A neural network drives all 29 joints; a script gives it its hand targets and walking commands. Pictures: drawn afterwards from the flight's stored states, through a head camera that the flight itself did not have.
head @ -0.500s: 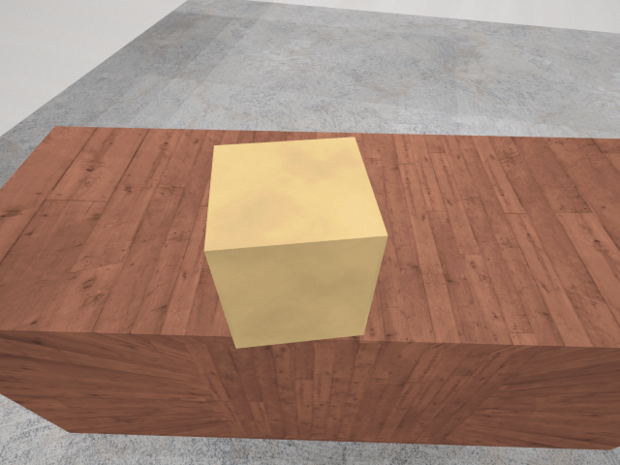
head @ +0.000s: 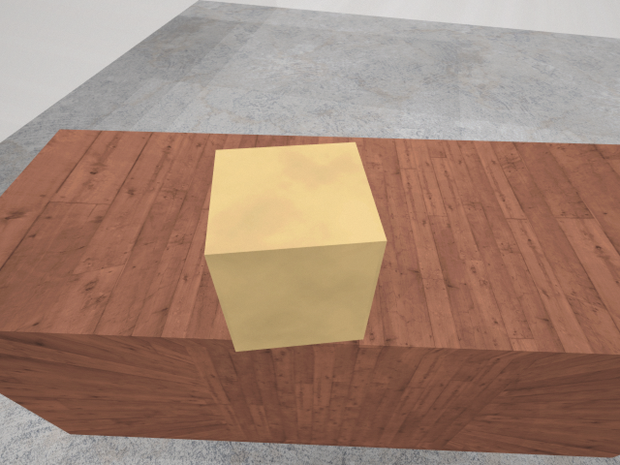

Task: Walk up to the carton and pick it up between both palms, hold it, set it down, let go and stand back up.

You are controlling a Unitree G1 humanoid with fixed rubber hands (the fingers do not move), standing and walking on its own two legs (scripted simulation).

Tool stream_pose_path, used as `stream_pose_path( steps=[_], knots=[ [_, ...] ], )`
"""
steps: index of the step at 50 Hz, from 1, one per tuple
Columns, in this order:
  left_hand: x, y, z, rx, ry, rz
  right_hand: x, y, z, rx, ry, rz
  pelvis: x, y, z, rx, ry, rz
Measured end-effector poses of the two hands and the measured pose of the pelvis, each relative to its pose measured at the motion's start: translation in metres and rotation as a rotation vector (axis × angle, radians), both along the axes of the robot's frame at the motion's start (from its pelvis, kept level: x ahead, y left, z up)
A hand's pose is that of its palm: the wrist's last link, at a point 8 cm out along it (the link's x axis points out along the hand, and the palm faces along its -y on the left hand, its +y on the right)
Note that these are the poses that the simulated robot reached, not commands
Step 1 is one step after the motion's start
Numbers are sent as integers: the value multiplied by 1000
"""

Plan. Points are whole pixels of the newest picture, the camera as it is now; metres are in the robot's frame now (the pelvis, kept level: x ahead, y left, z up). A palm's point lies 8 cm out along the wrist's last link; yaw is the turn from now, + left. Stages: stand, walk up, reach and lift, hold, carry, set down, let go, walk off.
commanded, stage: stand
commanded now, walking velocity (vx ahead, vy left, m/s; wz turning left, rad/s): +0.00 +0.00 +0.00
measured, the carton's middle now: (293, 250) +0.43 +0.03 +0.02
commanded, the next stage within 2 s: none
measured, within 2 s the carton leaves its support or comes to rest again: neither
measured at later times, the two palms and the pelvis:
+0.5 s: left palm out of the picture +0.02 +0.24 -0.13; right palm out of the picture +0.03 -0.25 -0.13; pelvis +0.00 +0.00 +0.00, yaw +1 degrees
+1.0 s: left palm out of the picture +0.01 +0.23 -0.13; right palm out of the picture +0.02 -0.24 -0.13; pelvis +0.00 -0.01 +0.00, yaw +1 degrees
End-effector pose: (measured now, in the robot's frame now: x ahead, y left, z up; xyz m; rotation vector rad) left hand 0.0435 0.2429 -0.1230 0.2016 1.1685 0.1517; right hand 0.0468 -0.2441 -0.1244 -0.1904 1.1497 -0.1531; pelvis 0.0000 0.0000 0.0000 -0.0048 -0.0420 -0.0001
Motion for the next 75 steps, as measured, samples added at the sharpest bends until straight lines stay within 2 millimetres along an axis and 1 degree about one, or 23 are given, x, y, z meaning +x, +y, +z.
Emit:
stream_pose_path(
  steps=[18,39,48,75],
  knots=[
    [-16,-1,-3,2,52,29,-11,-1,-4,-1,56,-3,1,-2,2,-2,-2,10],
    [-33,-8,-7,-9,113,50,-24,1,-7,3,115,-8,2,-4,4,-2,5,15],
    [-35,-10,-7,-10,127,57,-24,2,-8,7,128,-9,4,-5,4,-3,7,16],
    [-32,-16,-8,-16,154,67,-22,5,-10,12,162,-18,12,-7,5,-1,8,18]
  ],
)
